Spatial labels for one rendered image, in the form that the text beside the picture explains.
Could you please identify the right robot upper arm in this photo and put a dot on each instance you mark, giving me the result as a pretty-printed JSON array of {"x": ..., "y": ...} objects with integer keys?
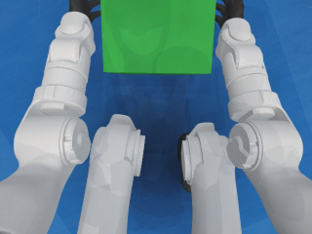
[{"x": 269, "y": 153}]

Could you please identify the carton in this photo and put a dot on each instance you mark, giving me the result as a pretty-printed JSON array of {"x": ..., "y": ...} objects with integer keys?
[{"x": 157, "y": 37}]

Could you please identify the right robot shin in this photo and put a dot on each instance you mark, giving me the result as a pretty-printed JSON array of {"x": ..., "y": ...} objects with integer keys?
[{"x": 210, "y": 127}]

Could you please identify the robot left forearm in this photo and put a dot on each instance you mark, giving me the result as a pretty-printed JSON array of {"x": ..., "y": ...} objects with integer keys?
[{"x": 66, "y": 72}]

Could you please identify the robot right foot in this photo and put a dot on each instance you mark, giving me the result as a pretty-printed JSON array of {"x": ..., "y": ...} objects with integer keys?
[{"x": 184, "y": 184}]

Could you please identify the left robot hand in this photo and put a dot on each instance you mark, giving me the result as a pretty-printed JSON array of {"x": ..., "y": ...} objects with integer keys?
[{"x": 85, "y": 7}]

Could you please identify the left robot upper arm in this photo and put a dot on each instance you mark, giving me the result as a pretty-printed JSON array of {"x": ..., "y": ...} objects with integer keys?
[{"x": 48, "y": 147}]

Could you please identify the right robot hand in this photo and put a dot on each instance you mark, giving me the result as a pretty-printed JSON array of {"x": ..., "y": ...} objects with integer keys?
[{"x": 232, "y": 9}]

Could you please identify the robot right forearm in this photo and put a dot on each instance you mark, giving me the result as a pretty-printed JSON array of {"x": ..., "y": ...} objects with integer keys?
[{"x": 245, "y": 76}]

